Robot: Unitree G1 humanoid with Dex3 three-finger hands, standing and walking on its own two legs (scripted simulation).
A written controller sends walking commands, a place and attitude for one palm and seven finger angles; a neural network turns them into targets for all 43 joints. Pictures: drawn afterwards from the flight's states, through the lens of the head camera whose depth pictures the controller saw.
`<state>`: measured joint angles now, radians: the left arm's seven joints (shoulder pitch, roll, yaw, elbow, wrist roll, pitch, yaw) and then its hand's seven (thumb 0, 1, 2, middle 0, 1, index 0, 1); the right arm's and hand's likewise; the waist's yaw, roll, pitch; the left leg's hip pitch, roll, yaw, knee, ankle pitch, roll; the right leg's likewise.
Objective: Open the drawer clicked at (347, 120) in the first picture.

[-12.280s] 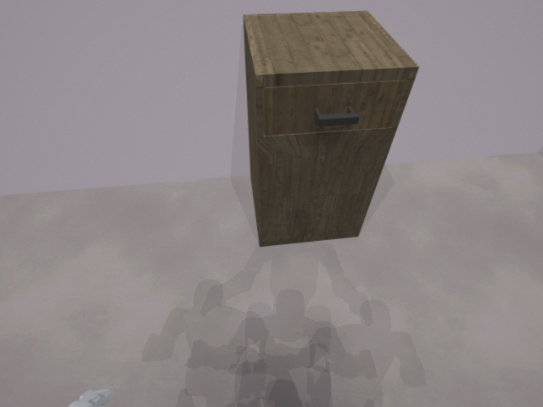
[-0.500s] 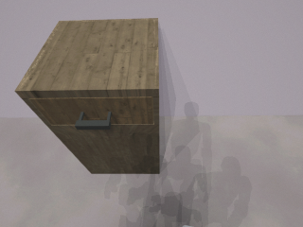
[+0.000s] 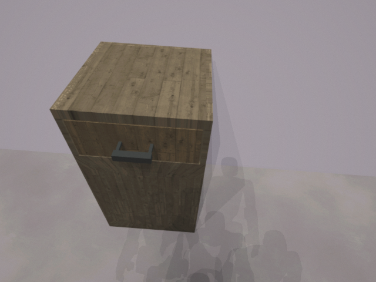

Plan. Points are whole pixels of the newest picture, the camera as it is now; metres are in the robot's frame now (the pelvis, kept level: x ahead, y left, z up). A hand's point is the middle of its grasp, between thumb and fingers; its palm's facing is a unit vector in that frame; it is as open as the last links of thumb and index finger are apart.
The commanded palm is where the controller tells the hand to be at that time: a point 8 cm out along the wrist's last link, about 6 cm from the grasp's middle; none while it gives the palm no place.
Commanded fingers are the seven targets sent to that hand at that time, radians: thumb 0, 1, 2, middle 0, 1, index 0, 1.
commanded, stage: come to a stop and stand still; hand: left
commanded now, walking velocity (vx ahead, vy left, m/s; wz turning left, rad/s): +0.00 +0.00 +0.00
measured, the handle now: (133, 151) +0.49 +0.21 -0.07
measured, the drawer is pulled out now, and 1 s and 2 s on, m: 0.00 0.00 0.00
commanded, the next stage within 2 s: look again from close up in 0.10 s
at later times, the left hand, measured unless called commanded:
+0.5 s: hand out of the picture -0.01 +0.19 -0.17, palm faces +0.02 -0.98 -0.20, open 7.3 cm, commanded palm none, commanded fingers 0.00 0.90 0.90 -0.20 -0.30 -0.20 -0.30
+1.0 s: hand (94, 242) +0.20 +0.22 -0.02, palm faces -0.01 -0.55 -0.83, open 7.7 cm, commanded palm +0.12 +0.24 -0.03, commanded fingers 0.00 0.60 0.77 -0.22 -0.50 -0.22 -0.50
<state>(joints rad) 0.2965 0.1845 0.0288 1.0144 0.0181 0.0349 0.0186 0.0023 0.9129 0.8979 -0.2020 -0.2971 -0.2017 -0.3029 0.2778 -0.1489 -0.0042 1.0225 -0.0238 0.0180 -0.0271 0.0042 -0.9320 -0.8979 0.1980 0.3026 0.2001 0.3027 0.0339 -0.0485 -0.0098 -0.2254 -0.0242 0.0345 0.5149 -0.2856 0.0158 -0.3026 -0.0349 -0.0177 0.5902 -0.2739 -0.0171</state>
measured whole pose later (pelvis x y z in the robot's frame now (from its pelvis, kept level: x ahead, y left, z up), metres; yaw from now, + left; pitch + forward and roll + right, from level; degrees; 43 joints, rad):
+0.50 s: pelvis -0.01 +0.02 +0.00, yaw +0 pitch -2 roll +0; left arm 0.32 0.15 -0.02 1.07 0.01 -0.01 0.04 0.00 0.91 0.90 -0.20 -0.30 -0.20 -0.30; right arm 0.34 -0.15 0.02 1.04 -0.02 0.00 -0.01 0.01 -0.91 -0.90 0.20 0.30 0.20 0.30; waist -0.01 0.02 -0.01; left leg -0.22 -0.02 0.04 0.53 -0.28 0.04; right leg -0.25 -0.03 -0.01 0.52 -0.23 0.02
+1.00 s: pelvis -0.02 +0.02 -0.01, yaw -1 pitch +2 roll +2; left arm 0.36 0.29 -0.08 0.10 0.56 0.03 0.32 0.02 0.81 0.85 -0.21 -0.37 -0.21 -0.37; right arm 0.24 -0.27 -0.01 0.71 -0.01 -0.21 -0.05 0.02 -0.92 -0.90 0.20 0.30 0.20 0.30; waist -0.02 0.06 -0.07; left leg -0.37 -0.04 0.07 0.65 -0.33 0.04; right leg -0.44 -0.03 0.04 0.70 -0.31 0.00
